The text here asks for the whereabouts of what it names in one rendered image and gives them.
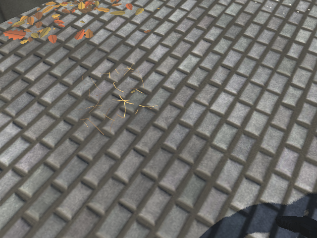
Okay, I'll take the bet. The right robot hand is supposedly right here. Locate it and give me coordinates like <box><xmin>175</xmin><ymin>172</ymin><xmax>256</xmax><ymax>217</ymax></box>
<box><xmin>275</xmin><ymin>215</ymin><xmax>317</xmax><ymax>238</ymax></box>

